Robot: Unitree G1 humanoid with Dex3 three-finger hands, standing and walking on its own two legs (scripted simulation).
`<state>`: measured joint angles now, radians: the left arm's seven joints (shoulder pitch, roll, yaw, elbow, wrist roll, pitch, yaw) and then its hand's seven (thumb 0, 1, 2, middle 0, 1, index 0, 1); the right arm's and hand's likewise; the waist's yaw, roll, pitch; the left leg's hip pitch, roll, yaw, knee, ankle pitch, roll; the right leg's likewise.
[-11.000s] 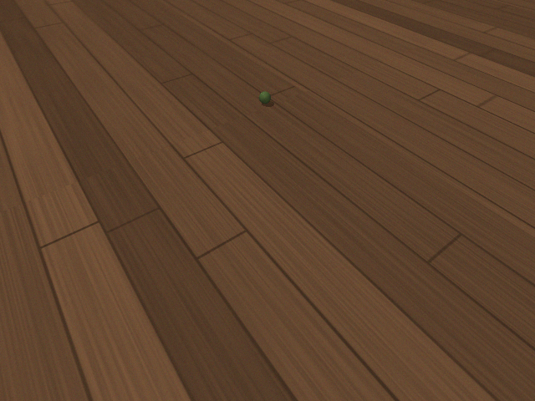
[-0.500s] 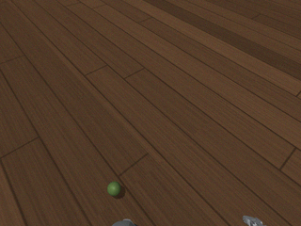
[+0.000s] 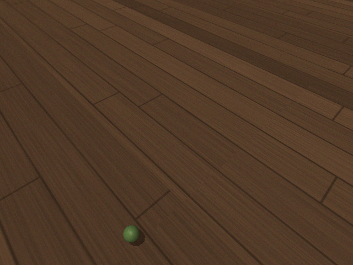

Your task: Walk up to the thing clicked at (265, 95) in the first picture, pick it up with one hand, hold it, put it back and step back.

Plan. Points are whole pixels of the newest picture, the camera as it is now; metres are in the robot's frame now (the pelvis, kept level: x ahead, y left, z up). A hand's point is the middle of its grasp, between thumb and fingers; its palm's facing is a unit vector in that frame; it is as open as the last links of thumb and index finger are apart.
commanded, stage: walk up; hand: left
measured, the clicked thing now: (131, 233) +0.44 +0.22 -0.72
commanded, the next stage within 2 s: none
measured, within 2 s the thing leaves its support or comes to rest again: neither
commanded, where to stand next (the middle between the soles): +0.07 -0.02 m, yaw +1 degrees
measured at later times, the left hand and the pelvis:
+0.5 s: hand out of the picture +0.11 +0.22 -0.14, palm faces +0.04 -0.90 -0.44, open 7.4 cm; pelvis -0.02 -0.05 -0.02, yaw +3 degrees
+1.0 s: hand out of the picture -0.01 +0.26 -0.15, palm faces -0.05 -0.92 -0.39, open 7.4 cm; pelvis -0.02 -0.03 +0.00, yaw +0 degrees
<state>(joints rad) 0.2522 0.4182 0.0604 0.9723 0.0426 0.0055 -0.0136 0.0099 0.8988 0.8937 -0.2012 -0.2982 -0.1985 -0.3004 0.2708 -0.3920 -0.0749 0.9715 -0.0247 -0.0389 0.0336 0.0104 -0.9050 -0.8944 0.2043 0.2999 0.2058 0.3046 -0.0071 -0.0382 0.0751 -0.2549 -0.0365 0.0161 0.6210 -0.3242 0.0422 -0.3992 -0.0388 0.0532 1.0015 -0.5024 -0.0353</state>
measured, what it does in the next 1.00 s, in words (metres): steps on the spot: right foot, then left foot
